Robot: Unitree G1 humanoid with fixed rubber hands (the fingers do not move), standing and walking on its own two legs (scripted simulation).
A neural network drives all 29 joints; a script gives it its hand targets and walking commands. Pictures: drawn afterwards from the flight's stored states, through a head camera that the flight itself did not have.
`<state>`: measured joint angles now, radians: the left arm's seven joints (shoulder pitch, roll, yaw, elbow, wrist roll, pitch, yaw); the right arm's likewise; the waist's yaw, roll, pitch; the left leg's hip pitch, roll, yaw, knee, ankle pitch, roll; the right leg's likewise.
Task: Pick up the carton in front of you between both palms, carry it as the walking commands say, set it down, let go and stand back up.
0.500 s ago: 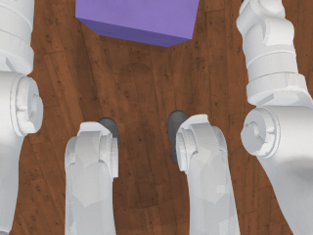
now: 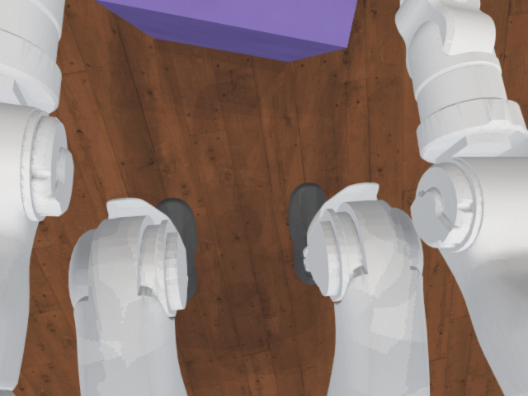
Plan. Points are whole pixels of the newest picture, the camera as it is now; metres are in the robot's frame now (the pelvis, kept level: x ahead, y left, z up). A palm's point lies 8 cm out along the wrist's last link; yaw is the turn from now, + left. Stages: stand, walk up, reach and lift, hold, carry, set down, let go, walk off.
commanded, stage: reach and lift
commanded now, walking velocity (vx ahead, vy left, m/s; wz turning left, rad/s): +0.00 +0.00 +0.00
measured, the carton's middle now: out of the picture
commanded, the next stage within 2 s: none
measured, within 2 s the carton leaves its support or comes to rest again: leaves its support in 0.60 s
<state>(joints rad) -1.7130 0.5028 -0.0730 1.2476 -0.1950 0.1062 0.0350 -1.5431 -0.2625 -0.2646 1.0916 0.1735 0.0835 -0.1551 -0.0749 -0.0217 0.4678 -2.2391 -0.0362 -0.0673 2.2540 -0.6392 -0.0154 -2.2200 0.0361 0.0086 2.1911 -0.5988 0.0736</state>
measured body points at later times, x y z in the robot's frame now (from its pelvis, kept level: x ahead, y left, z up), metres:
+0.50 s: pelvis +0.00 +0.00 +0.00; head +0.38 +0.03 +0.22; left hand +0.60 +0.15 -0.18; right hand +0.57 -0.16 -0.18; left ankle +0.09 +0.12 -0.33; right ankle +0.11 -0.13 -0.33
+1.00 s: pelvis -0.02 -0.01 +0.09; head +0.28 +0.02 +0.42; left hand +0.54 +0.16 +0.00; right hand +0.52 -0.14 +0.00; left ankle +0.09 +0.12 -0.33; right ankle +0.12 -0.14 -0.33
